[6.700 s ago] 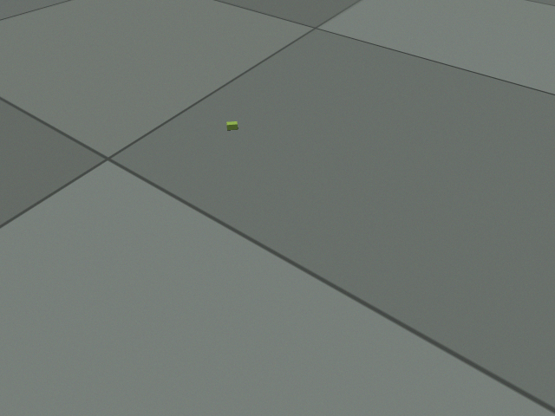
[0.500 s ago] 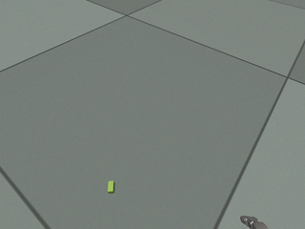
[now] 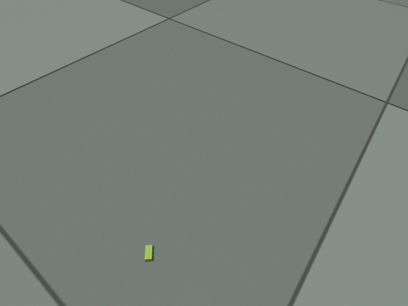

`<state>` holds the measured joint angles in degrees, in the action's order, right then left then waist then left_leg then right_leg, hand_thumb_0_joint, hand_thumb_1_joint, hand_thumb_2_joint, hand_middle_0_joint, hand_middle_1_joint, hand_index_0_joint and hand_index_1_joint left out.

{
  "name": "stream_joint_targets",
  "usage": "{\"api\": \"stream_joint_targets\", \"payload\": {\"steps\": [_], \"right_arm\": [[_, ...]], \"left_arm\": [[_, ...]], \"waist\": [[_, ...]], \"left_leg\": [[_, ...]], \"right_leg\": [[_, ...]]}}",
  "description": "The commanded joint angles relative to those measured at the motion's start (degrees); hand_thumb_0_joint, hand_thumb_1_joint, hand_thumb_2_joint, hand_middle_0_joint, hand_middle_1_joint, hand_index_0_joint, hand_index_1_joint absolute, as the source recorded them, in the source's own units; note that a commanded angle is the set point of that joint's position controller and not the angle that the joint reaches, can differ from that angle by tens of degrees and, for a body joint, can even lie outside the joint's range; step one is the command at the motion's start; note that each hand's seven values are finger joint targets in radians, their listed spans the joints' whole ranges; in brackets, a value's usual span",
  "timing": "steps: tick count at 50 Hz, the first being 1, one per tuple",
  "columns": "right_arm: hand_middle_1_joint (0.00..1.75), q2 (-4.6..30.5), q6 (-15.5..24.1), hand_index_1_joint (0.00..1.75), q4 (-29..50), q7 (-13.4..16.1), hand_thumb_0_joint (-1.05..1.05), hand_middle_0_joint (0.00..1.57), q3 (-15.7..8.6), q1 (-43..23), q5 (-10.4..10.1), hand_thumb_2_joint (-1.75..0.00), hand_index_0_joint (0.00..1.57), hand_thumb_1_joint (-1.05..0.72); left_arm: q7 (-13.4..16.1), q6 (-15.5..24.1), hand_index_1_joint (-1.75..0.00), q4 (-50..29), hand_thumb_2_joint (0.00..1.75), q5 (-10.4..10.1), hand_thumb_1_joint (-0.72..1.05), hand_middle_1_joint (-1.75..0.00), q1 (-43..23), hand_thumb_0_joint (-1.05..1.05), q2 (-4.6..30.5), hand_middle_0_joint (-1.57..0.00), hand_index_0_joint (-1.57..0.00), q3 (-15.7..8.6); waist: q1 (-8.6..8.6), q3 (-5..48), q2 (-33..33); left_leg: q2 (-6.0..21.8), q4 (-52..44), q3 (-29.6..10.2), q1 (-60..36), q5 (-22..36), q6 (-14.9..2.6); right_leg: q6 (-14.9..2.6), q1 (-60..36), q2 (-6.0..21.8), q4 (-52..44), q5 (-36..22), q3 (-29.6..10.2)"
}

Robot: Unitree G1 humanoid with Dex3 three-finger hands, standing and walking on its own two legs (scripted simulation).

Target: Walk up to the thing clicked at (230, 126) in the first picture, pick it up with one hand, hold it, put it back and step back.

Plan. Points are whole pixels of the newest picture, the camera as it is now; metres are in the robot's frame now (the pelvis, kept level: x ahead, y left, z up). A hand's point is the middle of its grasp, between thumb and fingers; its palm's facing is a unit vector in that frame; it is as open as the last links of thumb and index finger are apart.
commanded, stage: walk up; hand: left
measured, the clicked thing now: (149, 253) +0.47 +0.24 -0.76
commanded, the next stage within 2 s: stand in 0.84 s
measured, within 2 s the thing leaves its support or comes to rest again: neither
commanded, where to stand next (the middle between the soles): +0.08 +0.01 m, yaw -2 degrees
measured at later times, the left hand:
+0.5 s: hand out of the picture +0.09 +0.26 -0.15, palm faces +0.01 -0.93 -0.37, open 7.3 cm
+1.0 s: hand out of the picture +0.08 +0.25 -0.15, palm faces +0.01 -0.94 -0.34, open 7.3 cm
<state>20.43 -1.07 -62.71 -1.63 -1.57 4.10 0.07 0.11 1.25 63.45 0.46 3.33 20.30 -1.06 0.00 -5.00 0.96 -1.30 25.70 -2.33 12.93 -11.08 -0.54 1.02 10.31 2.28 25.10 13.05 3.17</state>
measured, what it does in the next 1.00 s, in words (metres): stands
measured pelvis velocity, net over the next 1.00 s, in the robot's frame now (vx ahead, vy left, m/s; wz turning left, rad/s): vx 0.01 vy -0.01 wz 0.02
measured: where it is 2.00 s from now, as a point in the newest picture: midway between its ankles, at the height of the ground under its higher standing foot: outside the picture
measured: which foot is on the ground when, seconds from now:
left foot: down 0.00-1.00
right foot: down 0.00-1.00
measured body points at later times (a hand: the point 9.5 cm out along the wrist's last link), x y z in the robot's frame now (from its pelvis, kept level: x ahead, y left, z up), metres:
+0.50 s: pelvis +0.00 +0.00 +0.00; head +0.03 +0.00 +0.45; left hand +0.09 +0.31 -0.12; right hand +0.10 -0.30 -0.13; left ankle +0.03 +0.11 -0.74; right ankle +0.01 -0.13 -0.74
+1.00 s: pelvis +0.01 -0.01 +0.01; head +0.03 +0.00 +0.45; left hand +0.08 +0.30 -0.13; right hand +0.11 -0.30 -0.13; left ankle +0.03 +0.11 -0.74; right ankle +0.01 -0.13 -0.74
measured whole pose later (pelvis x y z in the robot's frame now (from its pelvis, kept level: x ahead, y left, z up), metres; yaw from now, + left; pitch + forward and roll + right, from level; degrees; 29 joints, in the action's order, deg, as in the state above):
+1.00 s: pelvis +0.01 -0.01 +0.01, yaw +1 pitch -1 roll +0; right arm 19.1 -0.1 -63.3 -1.2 -0.4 4.6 0.7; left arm -0.7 0.3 64.9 0.8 5.8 20.2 -1.0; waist 0.3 -3.0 -0.3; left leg -1.4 20.5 -3.6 10.1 -9.3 0.1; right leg 0.7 7.4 2.3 20.8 12.1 4.4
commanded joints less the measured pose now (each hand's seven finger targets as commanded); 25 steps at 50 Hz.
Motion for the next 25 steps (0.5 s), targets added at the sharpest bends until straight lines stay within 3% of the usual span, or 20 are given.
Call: {"api": "stream_joint_targets", "payload": {"steps": [1,10,25], "right_arm": [[0.3,12.2,1.3,0.3,3.7,0.8,0.0,0.2,-2.5,-2.4,0.2,-0.9,0.2,-0.9],[0.3,12.6,1.3,0.3,4.0,0.7,0.0,0.2,-2.5,-3.4,0.4,-0.9,0.2,-0.9],[0.3,12.4,1.2,0.3,4.7,0.6,0.0,0.2,-2.3,-2.4,0.5,-0.9,0.2,-0.9]], "left_arm": [[1.0,1.3,-0.3,-3.5,0.9,0.0,0.9,-0.3,-2.0,0.0,13.8,-0.2,-0.2,-2.7],[0.9,1.0,-0.3,-3.6,0.9,0.3,0.9,-0.3,-3.1,0.0,13.2,-0.2,-0.2,-2.8],[0.7,1.0,-0.3,-4.1,0.9,0.4,0.9,-0.3,-2.9,0.0,13.6,-0.2,-0.2,-3.2]], "waist": [[0.3,9.1,-0.4],[0.23,7.6,0.8],[0.12,8.3,-0.8]], "left_leg": [[6.3,-3.5,-6.0,-2.1,10.4,-1.3],[6.9,-6.2,-7.3,0.2,6.9,-1.54],[6.0,-5.4,-6.9,-0.8,7.3,-1.35]], "right_leg": [[-3.13,-3.8,6.7,-4.2,-8.0,-6.1],[-2.84,-4.8,5.8,-4.5,-4.6,-4.8],[-2.93,-5.3,6.3,-5.4,-4.3,-5.2]]}}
